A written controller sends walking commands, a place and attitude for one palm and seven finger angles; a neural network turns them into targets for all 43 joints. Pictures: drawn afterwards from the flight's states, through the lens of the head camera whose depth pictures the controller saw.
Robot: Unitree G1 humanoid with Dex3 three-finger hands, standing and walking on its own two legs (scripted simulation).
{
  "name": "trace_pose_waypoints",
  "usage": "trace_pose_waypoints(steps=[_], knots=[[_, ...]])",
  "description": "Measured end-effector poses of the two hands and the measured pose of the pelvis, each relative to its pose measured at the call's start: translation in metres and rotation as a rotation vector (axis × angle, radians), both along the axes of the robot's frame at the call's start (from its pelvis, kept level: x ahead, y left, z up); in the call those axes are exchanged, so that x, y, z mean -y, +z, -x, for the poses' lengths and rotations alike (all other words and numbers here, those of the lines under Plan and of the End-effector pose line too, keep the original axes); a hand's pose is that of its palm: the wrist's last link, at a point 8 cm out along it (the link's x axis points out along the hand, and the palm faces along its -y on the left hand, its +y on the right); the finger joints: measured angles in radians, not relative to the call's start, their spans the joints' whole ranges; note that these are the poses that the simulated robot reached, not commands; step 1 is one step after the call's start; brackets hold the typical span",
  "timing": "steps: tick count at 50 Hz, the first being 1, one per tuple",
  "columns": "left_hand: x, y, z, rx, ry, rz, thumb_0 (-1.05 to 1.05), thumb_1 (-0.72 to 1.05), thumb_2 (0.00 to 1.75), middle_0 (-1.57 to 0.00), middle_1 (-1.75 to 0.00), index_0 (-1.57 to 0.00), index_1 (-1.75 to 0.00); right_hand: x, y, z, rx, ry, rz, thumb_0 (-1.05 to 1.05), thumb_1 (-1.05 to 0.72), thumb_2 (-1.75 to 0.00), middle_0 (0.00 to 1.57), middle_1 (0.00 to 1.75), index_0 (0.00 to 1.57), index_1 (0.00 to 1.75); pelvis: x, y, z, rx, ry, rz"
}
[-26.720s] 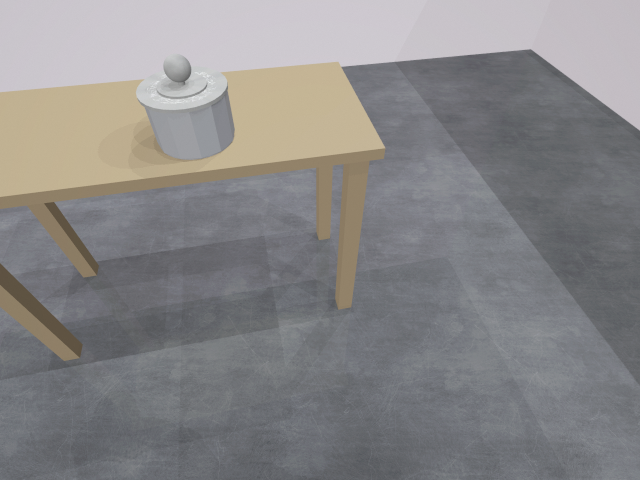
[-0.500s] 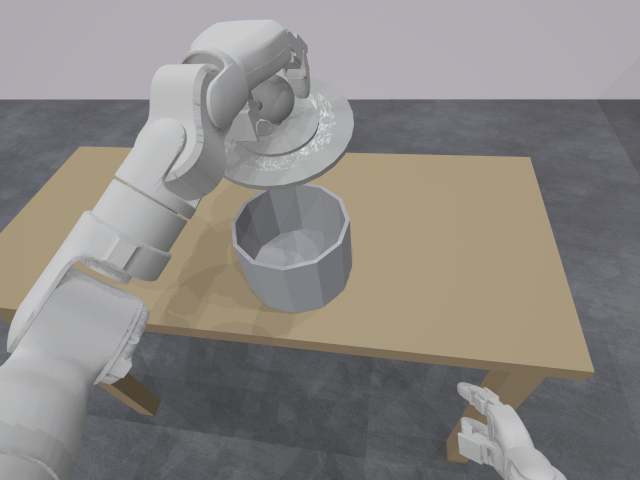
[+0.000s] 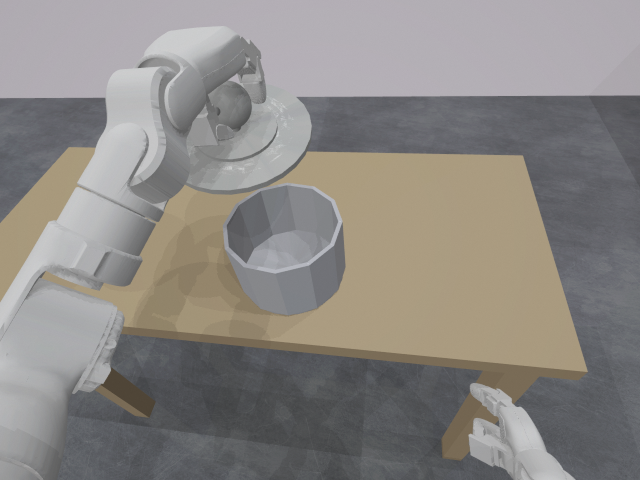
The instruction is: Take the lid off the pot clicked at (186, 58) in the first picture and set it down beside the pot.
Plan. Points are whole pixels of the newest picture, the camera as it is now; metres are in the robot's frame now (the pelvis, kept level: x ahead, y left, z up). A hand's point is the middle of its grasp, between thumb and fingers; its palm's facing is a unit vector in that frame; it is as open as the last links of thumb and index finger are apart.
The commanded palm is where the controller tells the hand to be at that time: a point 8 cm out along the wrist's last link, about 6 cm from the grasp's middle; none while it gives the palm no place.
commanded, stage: move the lid sideways beside the pot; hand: left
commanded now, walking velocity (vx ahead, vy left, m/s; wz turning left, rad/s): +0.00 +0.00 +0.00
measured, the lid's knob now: (228, 105) +0.47 +0.13 +0.24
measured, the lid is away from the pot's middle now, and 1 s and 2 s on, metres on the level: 0.05 0.17 0.24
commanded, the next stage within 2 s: lower the lid onto the table in 1.74 s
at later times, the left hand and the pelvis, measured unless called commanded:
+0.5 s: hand (157, 114) +0.43 +0.20 +0.25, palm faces -0.15 -0.03 -0.99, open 8.2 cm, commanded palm +0.40 +0.21 +0.34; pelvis +0.00 +0.01 +0.00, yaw +1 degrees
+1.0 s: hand (105, 119) +0.43 +0.26 +0.25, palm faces -0.17 -0.02 -0.99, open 8.2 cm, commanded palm +0.41 +0.26 +0.34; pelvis +0.00 +0.02 +0.00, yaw +2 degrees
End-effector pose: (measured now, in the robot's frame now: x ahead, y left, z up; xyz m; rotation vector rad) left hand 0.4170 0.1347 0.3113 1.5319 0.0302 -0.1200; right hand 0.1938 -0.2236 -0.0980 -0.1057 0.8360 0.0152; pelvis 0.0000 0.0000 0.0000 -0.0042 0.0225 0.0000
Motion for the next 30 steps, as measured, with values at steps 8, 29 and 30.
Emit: trace_pose_waypoints(steps=[8,29,30], knots=[[-0.024,-0.003,0.002,-0.042,0.048,-0.014,0.0,0.11,0.97,-0.7,-0.77,-0.68,-0.78,-0.004,0.003,-0.007,0.011,0.018,0.017,0.01,-0.91,-0.9,0.2,0.3,0.2,0.3,-0.001,0.0,0.002,0.003,0.013,0.003],[-0.076,0.0,-0.002,-0.051,0.105,-0.018,0.0,0.11,0.97,-0.7,-0.77,-0.68,-0.78,-0.004,-0.005,0.023,-0.083,-0.021,0.046,0.01,-0.9,-0.9,0.2,0.3,0.2,0.3,-0.014,0.0,0.002,-0.008,0.013,0.012],[-0.078,0.0,-0.002,-0.051,0.107,-0.02,0.0,0.11,0.97,-0.7,-0.77,-0.68,-0.78,-0.004,-0.006,0.025,-0.087,-0.023,0.047,0.01,-0.9,-0.9,0.2,0.3,0.2,0.3,-0.015,0.0,0.002,-0.008,0.015,0.013]])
